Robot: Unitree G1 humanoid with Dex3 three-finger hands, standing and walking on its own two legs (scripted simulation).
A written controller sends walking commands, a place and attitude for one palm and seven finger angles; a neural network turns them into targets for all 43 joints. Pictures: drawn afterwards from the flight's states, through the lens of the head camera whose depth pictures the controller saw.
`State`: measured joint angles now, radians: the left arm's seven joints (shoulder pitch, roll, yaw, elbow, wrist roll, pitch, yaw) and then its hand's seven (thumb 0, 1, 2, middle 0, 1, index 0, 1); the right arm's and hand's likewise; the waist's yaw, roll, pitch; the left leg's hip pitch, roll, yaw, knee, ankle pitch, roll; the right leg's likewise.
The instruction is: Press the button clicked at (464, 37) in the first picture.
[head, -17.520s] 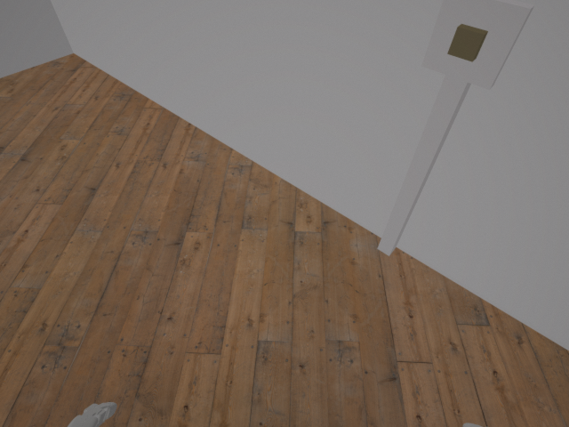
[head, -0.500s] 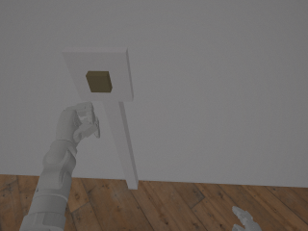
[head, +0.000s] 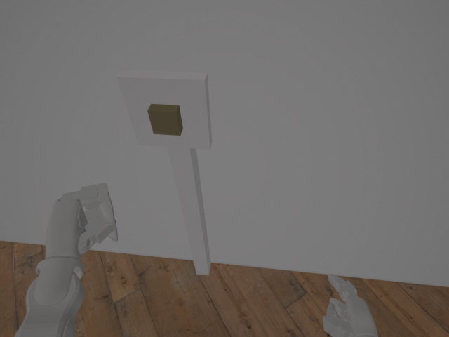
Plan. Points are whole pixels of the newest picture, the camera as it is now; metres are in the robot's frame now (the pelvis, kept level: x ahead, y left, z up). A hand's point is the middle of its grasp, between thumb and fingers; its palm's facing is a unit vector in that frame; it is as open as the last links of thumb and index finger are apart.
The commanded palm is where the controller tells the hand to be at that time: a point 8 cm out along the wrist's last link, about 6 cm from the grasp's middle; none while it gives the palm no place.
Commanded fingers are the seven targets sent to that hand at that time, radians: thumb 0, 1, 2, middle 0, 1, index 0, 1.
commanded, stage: draw the hand back to the body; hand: left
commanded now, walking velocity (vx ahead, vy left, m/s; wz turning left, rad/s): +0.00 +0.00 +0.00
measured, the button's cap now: (166, 118) +0.51 +0.18 +0.13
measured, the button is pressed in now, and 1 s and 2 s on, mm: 0 0 0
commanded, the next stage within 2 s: step back with the hand held close in 0.74 s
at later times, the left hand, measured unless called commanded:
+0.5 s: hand (45, 247) +0.18 +0.25 +0.16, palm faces +0.41 -0.83 -0.38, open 3.1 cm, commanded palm +0.14 +0.29 +0.18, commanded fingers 0.00 0.90 0.90 -1.30 -1.50 -1.30 -1.50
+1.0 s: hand (42, 240) +0.19 +0.26 +0.17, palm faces +0.41 -0.80 -0.43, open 3.1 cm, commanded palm +0.13 +0.29 +0.17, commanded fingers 0.00 0.90 0.90 -1.30 -1.50 -1.30 -1.50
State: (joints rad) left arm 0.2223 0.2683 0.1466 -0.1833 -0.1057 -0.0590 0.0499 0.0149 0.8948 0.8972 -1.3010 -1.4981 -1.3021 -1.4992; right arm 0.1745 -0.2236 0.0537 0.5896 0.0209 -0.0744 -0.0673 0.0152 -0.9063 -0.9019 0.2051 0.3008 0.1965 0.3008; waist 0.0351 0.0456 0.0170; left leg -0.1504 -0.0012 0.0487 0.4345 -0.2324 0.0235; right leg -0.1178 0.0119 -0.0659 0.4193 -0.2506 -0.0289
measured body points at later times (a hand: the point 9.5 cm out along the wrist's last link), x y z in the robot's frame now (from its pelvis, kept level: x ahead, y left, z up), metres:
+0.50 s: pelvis +0.01 +0.01 +0.00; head -0.01 -0.01 +0.45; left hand +0.16 +0.29 +0.18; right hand +0.20 -0.20 -0.08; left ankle +0.00 +0.10 -0.74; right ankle -0.01 -0.10 -0.74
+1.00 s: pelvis +0.00 +0.01 +0.00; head +0.00 -0.01 +0.45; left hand +0.16 +0.30 +0.19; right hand +0.19 -0.21 -0.09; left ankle +0.00 +0.10 -0.74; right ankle -0.01 -0.10 -0.74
